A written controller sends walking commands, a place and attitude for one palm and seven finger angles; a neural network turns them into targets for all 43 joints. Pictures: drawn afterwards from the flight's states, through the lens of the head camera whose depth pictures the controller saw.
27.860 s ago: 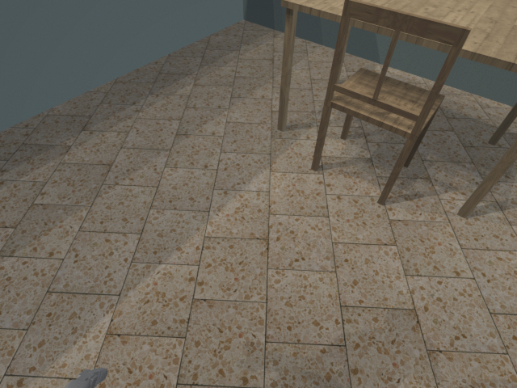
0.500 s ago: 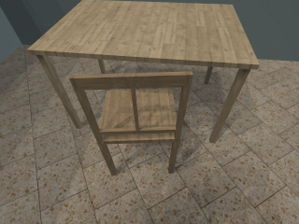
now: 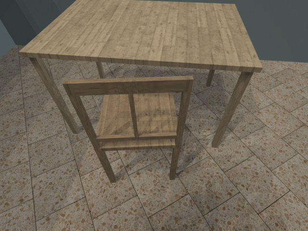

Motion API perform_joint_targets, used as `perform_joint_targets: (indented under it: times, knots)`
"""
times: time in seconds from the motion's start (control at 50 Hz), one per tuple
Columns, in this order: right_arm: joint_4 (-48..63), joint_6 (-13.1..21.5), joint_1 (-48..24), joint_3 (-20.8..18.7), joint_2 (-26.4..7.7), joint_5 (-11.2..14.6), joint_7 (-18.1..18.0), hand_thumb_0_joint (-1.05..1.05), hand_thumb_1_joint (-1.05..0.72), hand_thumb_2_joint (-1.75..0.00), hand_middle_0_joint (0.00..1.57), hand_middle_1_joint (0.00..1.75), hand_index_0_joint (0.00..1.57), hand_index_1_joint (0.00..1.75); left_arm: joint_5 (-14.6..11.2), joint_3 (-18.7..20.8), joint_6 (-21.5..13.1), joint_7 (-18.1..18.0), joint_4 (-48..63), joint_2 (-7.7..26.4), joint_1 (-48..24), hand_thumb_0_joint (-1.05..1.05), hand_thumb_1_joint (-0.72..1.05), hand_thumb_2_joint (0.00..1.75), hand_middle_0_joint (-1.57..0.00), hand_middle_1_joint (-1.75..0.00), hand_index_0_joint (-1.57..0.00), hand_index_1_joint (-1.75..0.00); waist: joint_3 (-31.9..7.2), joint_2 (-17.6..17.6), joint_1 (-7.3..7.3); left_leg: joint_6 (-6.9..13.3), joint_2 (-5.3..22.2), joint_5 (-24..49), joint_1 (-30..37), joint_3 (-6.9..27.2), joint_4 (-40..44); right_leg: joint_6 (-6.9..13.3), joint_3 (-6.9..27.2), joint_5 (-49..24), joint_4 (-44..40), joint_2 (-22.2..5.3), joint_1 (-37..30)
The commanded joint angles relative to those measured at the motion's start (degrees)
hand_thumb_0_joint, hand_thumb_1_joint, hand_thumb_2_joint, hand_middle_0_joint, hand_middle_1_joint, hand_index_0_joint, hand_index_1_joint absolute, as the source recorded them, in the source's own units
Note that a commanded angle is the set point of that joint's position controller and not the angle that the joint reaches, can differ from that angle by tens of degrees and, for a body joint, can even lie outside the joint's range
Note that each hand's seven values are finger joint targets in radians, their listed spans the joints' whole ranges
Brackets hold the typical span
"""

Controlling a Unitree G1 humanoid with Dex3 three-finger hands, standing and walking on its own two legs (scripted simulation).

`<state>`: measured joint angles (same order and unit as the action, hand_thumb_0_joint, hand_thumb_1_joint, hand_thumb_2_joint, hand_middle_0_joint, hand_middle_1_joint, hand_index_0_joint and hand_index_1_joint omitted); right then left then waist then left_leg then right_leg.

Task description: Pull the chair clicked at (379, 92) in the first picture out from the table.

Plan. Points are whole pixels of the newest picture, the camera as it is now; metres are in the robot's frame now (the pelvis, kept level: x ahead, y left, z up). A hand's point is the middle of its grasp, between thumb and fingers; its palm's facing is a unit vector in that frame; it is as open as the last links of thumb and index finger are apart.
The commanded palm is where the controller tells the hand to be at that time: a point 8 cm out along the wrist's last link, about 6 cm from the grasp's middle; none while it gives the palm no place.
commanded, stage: look to check the result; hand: left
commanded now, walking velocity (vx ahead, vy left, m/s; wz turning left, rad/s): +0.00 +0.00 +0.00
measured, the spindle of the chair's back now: (133, 116) +0.55 +0.11 -0.11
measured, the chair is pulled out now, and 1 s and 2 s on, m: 0.15 0.15 0.15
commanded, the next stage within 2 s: take the last steps up to it in 0.68 s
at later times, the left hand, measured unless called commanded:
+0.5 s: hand out of the picture +0.00 +0.16 -0.18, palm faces +0.04 -0.98 -0.19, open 7.4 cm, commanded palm none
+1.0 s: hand out of the picture +0.01 +0.16 -0.18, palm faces +0.03 -0.98 -0.19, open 7.4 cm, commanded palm none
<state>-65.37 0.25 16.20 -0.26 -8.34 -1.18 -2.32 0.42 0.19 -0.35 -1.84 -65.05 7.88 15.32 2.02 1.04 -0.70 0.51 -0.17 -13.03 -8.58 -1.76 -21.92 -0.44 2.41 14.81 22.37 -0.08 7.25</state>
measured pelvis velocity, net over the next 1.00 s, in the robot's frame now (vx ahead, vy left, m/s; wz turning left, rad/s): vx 0.01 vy -0.01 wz -0.01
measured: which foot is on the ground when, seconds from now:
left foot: down 0.00-1.00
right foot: down 0.00-1.00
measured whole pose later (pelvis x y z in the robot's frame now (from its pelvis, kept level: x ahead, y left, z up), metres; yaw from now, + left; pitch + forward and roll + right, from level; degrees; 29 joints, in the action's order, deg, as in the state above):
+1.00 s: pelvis +0.01 -0.01 +0.00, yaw +0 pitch +0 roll +0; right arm -65.5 0.1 16.0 -0.9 -8.3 -1.5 -2.2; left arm 0.8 1.0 -0.2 -1.4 -64.8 7.6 16.5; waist 1.7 0.5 -0.3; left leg -0.2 0.6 -15.7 -8.1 -1.9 -24.2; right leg 0.5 2.5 17.5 24.9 0.7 7.0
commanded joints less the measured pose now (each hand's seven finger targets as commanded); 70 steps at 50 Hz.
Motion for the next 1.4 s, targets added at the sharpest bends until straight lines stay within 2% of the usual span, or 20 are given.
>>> perform_joint_targets:
  times: [0.0,0.02,0.1,0.22,0.54,0.6,0.62,0.8,0.9,0.92,0.94,1.02,1.1,1.2,1.26,1.3,1.32,1.34,1.36,1.38]
  knots:
    - [1.49,0.76,3.83,-0.99,-5.39,0.21,-0.29,0.00,-0.90,-0.90,0.20,0.30,0.20,0.30,-0.20,1.03,-0.67,-0.68,1.38,5.85,3.79,0.00,0.90,0.90,-0.20,-0.30,-0.20,-0.30,-0.19,-1.28,0.02,1.68,5.53,13.95,3.81,4.46,2.08,2.06,2.75,-12.45,-3.52,-4.45,3.85]
    - [1.48,0.61,3.65,-1.09,-5.32,0.36,-0.28,0.00,-0.90,-0.90,0.20,0.30,0.20,0.30,-0.10,1.02,-0.59,-0.73,1.46,5.96,3.68,0.00,0.90,0.90,-0.20,-0.30,-0.20,-0.30,1.48,-1.65,0.07,1.62,5.40,12.84,3.07,4.48,2.16,2.03,2.62,-11.44,-3.92,-4.33,4.56]
    - [1.42,0.69,3.80,-1.13,-5.19,0.23,-0.34,0.00,-0.90,-0.90,0.20,0.30,0.20,0.30,-0.20,1.06,-0.74,-0.75,1.18,5.46,4.46,0.00,0.90,0.90,-0.20,-0.30,-0.20,-0.30,0.00,-1.93,0.02,1.64,5.47,13.63,4.18,4.34,1.84,2.09,2.89,-13.20,-3.76,-4.57,3.92]
    - [1.36,0.37,3.48,-1.24,-4.90,0.35,-0.30,0.00,-0.90,-0.90,0.20,0.30,0.20,0.30,-0.10,0.96,-0.79,-0.86,1.23,5.40,4.78,0.00,0.90,0.90,-0.20,-0.30,-0.20,-0.30,2.10,-1.81,0.00,1.41,5.30,11.52,3.20,4.15,1.93,2.09,3.12,-12.03,-4.49,-4.37,4.85]
    - [1.49,0.47,3.01,-1.19,-5.04,0.18,-0.38,0.00,-0.90,-0.90,0.20,0.30,0.20,0.30,-0.12,1.04,-0.82,-0.74,1.45,5.34,4.65,0.00,0.90,0.90,-0.20,-0.30,-0.20,-0.30,1.73,-0.54,-0.03,1.24,5.44,12.07,3.39,4.19,2.16,2.10,3.23,-12.37,-4.50,-4.45,4.33]
    - [1.54,0.65,2.98,-1.16,-5.29,0.18,-0.47,0.00,-0.90,-0.90,0.20,0.30,0.20,0.30,-0.23,1.11,-0.91,-0.72,1.38,5.47,4.71,0.00,0.90,0.90,-0.20,-0.30,-0.20,-0.30,0.23,-1.25,0.05,1.27,5.56,13.59,4.20,4.33,1.93,2.09,3.11,-14.09,-3.95,-4.52,3.55]
    - [1.62,0.51,2.81,-1.21,-5.29,0.33,-0.47,0.00,-0.90,-0.90,0.20,0.30,0.20,0.30,-0.16,1.04,-0.85,-0.76,1.52,5.48,4.56,0.00,0.90,0.90,-0.20,-0.30,-0.20,-0.30,1.66,-1.59,0.08,1.24,5.48,12.48,3.57,4.31,2.08,2.07,3.13,-12.78,-4.43,-4.33,4.24]
    - [1.42,0.63,3.02,-1.20,-5.30,0.16,-0.53,0.00,-0.90,-0.90,0.20,0.30,0.20,0.30,-0.22,1.14,-0.91,-0.77,1.46,5.48,4.58,0.00,0.90,0.90,-0.20,-0.30,-0.20,-0.30,0.84,-1.54,0.06,1.22,5.54,14.02,4.08,4.34,2.05,2.07,3.15,-14.62,-3.95,-4.52,3.51]
    - [0.75,0.28,4.22,-1.65,-5.90,-0.16,-0.11,0.00,-0.90,-0.90,0.20,0.30,0.20,0.30,0.12,1.67,-0.47,-0.34,1.56,5.50,4.18,0.00,0.90,0.90,-0.20,-0.30,-0.20,-0.30,1.60,-1.10,-0.11,1.65,5.04,2.17,3.09,3.58,1.35,2.94,2.97,-0.83,-2.99,-3.42,5.19]
    - [0.85,0.04,4.05,-1.83,-5.98,-0.06,0.03,0.00,-0.90,-0.90,0.20,0.30,0.20,0.30,0.32,1.79,-0.25,-0.21,1.76,5.80,4.04,0.00,0.90,0.90,-0.20,-0.30,-0.20,-0.30,3.99,-1.17,-0.01,1.84,4.95,-2.04,1.72,3.57,1.61,3.22,2.94,3.67,-3.27,-3.12,6.82]
    - [1.06,0.02,4.01,-1.88,-5.88,-0.23,0.11,0.00,-0.90,-0.90,0.20,0.30,0.20,0.30,0.36,1.88,-0.19,0.00,1.97,5.60,3.96,0.00,0.90,0.90,-0.20,-0.30,-0.20,-0.30,4.42,-0.19,-0.08,2.03,4.87,-3.66,1.24,3.78,1.80,3.55,3.42,5.06,-2.89,-3.00,7.65]
    - [1.45,0.28,4.16,-2.07,-5.62,-0.11,0.26,0.00,-0.90,-0.90,0.20,0.30,0.20,0.30,0.48,2.30,-0.31,0.32,2.29,5.85,4.59,0.00,0.90,0.90,-0.20,-0.30,-0.20,-0.30,6.50,-2.02,0.23,2.50,4.66,-3.35,-0.69,3.34,-0.04,4.33,4.27,4.84,-1.72,-2.93,8.36]
    - [1.28,1.15,5.01,-2.14,-5.29,-0.08,-0.02,0.00,-0.90,-0.90,0.20,0.30,0.20,0.30,0.34,2.93,-0.69,0.21,2.21,5.54,6.34,0.00,0.90,0.90,-0.20,-0.30,-0.20,-0.30,2.70,-2.78,0.54,2.69,4.41,6.31,0.43,1.82,-4.54,5.00,3.98,-8.51,2.65,-3.52,4.09]
    - [1.56,1.65,6.13,-2.47,-5.26,0.05,-0.54,0.00,-0.90,-0.90,0.20,0.30,0.20,0.30,0.39,3.81,-0.88,-0.15,2.36,5.80,8.80,0.00,0.90,0.90,-0.20,-0.30,-0.20,-0.30,0.21,-3.20,0.76,2.58,3.70,13.08,-0.39,0.09,-9.96,6.12,4.14,-23.71,8.03,-4.08,-0.30]
    - [1.32,1.62,8.06,-2.83,-5.25,-0.08,-0.86,0.00,-0.90,-0.90,0.20,0.30,0.20,0.30,0.39,4.16,-0.77,-0.21,3.42,5.73,8.23,0.00,0.90,0.90,-0.20,-0.30,-0.20,-0.30,1.44,-0.56,-0.39,2.92,4.16,16.46,1.97,0.32,-10.25,6.25,2.93,-27.14,12.22,-3.29,3.18]
    - [0.25,1.45,12.13,-3.22,-6.40,-0.45,-1.35,0.00,-0.90,-0.90,0.20,0.30,0.20,0.30,0.29,3.88,-0.81,-0.27,5.21,4.21,5.00,0.00,0.90,0.90,-0.20,-0.30,-0.20,-0.30,0.14,5.39,-2.60,4.98,8.29,29.23,11.05,5.44,-7.21,4.57,-1.53,-21.30,19.72,-0.21,11.93]
    - [-0.36,1.37,14.49,-3.34,-7.04,-0.52,-1.60,0.00,-0.90,-0.90,0.20,0.30,0.20,0.30,0.24,3.55,-0.83,-0.43,6.44,3.29,2.68,0.00,0.90,0.90,-0.20,-0.30,-0.20,-0.30,0.80,9.61,-3.54,7.39,12.08,40.77,14.94,9.46,-5.60,3.51,-4.23,-8.52,24.06,1.27,17.23]
    - [-0.81,1.14,15.01,-2.99,-6.44,-0.75,-1.66,0.00,-0.90,-0.90,0.20,0.30,0.20,0.30,0.08,3.27,-0.62,-0.62,7.55,2.63,-0.26,0.00,0.90,0.90,-0.20,-0.30,-0.20,-0.30,3.50,11.77,-3.40,9.34,15.80,50.31,14.75,11.95,-3.65,2.96,-5.14,11.11,25.08,0.78,20.81]
    - [-0.72,0.84,13.60,-2.56,-6.13,-1.03,-1.71,0.00,-0.90,-0.90,0.20,0.30,0.20,0.30,0.01,3.35,-0.29,-0.63,7.70,2.57,-1.66,0.00,0.90,0.90,-0.20,-0.30,-0.20,-0.30,5.35,9.93,-2.69,9.56,16.06,51.68,12.13,11.44,-3.88,2.88,-4.14,15.58,21.39,-0.58,19.42]
    - [0.19,0.82,10.79,-2.27,-5.59,-0.99,-1.86,0.00,-0.90,-0.90,0.20,0.30,0.20,0.30,-0.28,3.47,-0.06,-0.41,7.55,2.88,-1.45,0.00,0.90,0.90,-0.20,-0.30,-0.20,-0.30,6.77,7.77,-1.58,7.83,14.86,48.73,7.74,9.31,-3.90,2.82,-3.31,13.18,14.55,-1.67,14.52]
